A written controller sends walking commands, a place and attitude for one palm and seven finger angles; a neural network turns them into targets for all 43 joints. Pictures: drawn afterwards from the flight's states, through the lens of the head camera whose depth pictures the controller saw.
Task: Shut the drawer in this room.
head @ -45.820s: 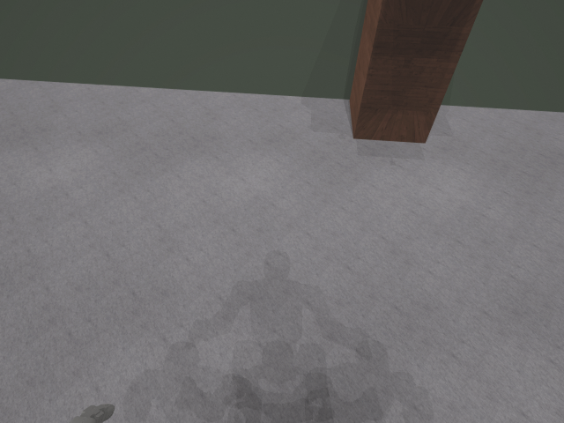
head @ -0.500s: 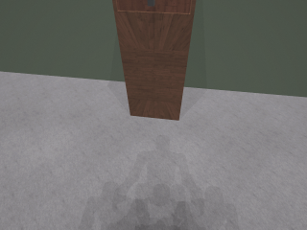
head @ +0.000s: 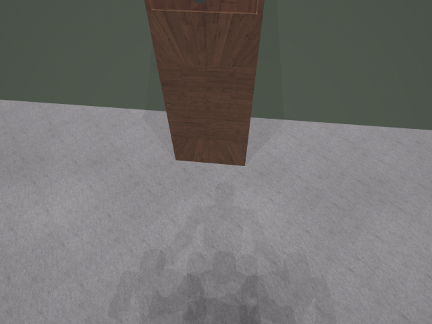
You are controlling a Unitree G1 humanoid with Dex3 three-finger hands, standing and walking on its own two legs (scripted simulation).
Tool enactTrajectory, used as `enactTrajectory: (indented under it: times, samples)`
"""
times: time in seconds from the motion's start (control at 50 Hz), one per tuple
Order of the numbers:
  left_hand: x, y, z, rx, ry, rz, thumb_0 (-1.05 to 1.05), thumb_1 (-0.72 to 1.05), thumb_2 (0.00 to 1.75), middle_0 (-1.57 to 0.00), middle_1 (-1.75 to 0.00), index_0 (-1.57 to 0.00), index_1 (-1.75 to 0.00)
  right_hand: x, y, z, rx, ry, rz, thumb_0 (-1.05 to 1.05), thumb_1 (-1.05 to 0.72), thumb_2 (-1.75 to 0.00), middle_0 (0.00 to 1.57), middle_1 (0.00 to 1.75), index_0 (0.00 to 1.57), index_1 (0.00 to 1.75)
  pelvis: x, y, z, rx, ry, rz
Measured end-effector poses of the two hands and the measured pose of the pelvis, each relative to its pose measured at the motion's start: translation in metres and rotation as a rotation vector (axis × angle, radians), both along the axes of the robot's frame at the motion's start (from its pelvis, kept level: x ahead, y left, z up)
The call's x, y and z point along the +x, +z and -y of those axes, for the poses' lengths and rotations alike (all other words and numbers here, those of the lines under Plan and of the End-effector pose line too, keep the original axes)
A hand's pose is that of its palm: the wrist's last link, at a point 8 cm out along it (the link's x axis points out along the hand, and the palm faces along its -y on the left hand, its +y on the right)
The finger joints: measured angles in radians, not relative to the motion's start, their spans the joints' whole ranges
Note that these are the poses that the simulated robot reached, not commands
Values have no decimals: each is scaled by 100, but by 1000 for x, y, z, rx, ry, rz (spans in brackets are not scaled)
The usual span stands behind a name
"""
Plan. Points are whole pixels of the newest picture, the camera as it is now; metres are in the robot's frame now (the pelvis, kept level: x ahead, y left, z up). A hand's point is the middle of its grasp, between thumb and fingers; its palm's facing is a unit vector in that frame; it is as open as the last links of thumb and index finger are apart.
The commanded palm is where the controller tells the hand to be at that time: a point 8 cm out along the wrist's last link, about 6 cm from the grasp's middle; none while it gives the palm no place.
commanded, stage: look to check the result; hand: left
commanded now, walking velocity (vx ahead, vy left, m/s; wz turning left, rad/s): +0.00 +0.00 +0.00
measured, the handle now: out of the picture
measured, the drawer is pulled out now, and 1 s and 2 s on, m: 0.00 0.00 0.00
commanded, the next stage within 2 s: stand and wait in 0.50 s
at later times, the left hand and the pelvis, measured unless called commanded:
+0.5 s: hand out of the picture +0.10 +0.23 -0.16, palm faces -0.02 -0.94 -0.34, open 7.4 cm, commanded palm none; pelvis +0.02 -0.02 +0.00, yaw +0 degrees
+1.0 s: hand out of the picture +0.11 +0.22 -0.15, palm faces -0.02 -0.94 -0.34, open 7.4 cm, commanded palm none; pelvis +0.03 -0.02 +0.00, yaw +0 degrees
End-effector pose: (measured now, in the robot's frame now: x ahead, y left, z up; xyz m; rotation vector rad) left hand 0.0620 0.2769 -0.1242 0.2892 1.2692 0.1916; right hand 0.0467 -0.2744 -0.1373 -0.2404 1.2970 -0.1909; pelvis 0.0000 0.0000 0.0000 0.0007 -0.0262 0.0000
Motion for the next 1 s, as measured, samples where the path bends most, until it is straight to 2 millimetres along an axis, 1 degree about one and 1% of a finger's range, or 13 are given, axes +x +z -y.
enactTrajectory:
  times: [0.22, 0.36, 0.48, 0.76, 1.0]
  samples:
    - [9, 4, 0, 21, 6, -6, 0, 90, 90, -20, -30, -21, -30, 24, 3, 13, -12, 17, 18, 0, -91, -90, 21, 30, 21, 30, 11, 1, 8, 0, 2, -6]
    - [18, 5, 3, 22, 3, 4, 0, 90, 90, -20, -30, -21, -30, 38, 6, 21, -22, 24, 35, 0, -91, -90, 21, 30, 21, 30, 17, 1, 12, 0, 2, -8]
    - [28, 5, 7, 20, -3, 14, 0, 90, 90, -20, -30, -21, -30, 45, 8, 27, -29, 27, 42, 0, -91, -90, 21, 30, 21, 30, 22, 2, 15, -1, 1, -11]
    - [44, 7, 9, 23, -12, 36, 0, 90, 90, -20, -30, -21, -30, 49, 9, 32, -37, 17, 38, 0, -91, -90, 21, 30, 21, 30, 31, 2, 19, -1, -1, -10]
    - [46, 7, 9, 24, -15, 33, 0, 90, 90, -20, -30, -21, -30, 44, 8, 32, -35, 10, 26, 0, -91, -90, 21, 30, 21, 30, 32, 2, 20, -1, -5, -8]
